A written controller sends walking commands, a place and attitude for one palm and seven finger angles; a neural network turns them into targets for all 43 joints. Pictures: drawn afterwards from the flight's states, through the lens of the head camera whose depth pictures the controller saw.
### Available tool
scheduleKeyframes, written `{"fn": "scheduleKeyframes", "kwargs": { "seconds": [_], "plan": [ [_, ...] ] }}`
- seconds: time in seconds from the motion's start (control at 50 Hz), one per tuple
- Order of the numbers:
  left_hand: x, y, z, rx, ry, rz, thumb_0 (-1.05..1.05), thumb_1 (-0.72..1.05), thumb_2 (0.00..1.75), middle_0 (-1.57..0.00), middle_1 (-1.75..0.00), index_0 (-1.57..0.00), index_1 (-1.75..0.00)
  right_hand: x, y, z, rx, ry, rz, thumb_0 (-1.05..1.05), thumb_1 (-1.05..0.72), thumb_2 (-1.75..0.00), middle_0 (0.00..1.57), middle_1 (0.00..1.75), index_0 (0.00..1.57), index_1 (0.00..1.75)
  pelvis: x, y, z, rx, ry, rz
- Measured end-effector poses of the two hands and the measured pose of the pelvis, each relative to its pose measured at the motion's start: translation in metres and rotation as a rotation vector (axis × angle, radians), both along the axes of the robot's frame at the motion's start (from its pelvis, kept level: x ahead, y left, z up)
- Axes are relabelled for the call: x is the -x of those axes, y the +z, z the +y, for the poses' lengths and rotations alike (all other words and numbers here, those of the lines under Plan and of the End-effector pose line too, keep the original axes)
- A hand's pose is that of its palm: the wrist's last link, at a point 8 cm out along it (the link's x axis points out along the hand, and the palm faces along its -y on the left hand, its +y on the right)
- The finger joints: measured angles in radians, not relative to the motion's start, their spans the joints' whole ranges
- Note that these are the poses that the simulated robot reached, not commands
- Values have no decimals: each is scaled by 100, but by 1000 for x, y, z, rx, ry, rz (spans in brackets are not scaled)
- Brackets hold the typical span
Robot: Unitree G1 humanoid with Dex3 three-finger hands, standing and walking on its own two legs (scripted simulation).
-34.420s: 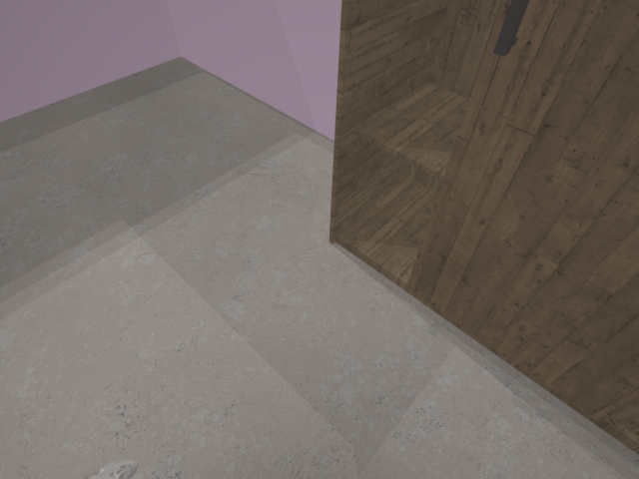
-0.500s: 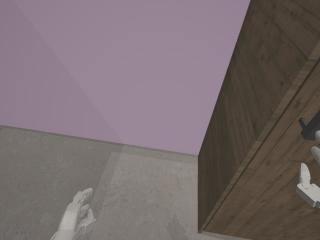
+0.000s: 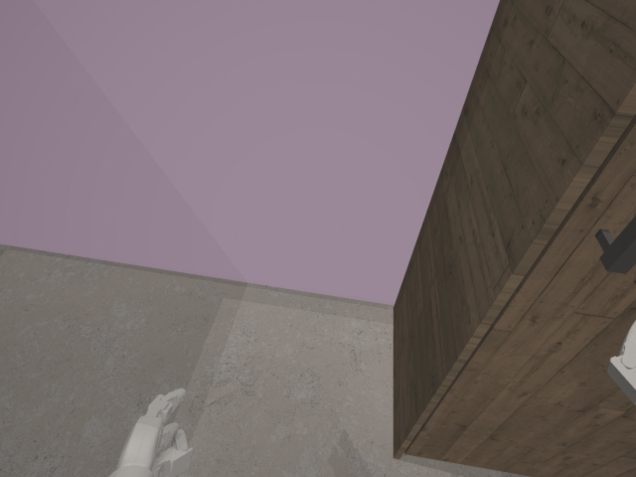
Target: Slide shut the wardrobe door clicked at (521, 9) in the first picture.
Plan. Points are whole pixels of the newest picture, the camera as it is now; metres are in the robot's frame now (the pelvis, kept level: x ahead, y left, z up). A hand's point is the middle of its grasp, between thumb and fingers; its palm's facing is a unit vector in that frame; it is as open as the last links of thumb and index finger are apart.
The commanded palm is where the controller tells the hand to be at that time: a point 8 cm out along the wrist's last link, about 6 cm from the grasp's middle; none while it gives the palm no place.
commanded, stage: step back with the hand held close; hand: right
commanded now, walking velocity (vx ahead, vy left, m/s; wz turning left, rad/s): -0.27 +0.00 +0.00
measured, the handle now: out of the picture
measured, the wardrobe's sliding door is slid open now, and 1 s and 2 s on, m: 0.00 0.00 0.00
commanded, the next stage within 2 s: stop stepping back and stand still in 1.08 s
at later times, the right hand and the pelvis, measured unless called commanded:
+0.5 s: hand out of the picture +0.12 -0.32 +0.16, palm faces +0.43 +0.76 -0.49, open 7.4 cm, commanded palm +0.06 -0.34 +0.17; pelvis -0.08 -0.04 -0.01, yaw +0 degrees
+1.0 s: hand out of the picture +0.06 -0.35 +0.17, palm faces +0.43 +0.81 -0.40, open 7.4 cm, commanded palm +0.00 -0.37 +0.17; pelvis -0.15 -0.08 +0.01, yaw +1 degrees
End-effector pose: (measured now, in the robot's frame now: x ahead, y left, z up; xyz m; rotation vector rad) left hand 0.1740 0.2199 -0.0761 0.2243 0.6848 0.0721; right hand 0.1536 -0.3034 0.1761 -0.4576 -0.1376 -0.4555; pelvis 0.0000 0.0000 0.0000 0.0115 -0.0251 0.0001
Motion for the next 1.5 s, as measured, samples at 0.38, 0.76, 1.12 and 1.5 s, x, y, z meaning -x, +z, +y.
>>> {"fn": "scheduleKeyframes", "kwargs": {
  "seconds": [0.38,0.76,1.12,1.5],
  "plan": [
    [64,7,-17,-57,87,43,1,91,90,-20,-30,-20,-30,42,4,-34,128,100,-9,2,-89,-90,22,30,22,30,54,-5,-37,-16,21,38],
    [125,0,-49,-135,20,64,1,91,90,-21,-30,-21,-30,113,-11,-72,81,38,-172,2,-89,-90,22,30,22,30,110,-18,-64,-50,-41,20],
    [172,6,-84,-33,-7,-9,1,90,90,-21,-30,-21,-30,152,2,-62,126,209,-111,2,-89,-90,21,30,21,30,189,-12,-73,-22,82,131],
    [316,-3,-58,-173,245,87,1,91,90,-20,-30,-20,-30,168,-34,-115,-123,74,-228,2,-89,-90,21,30,21,30,224,-22,-111,-46,91,-20]
  ]
}}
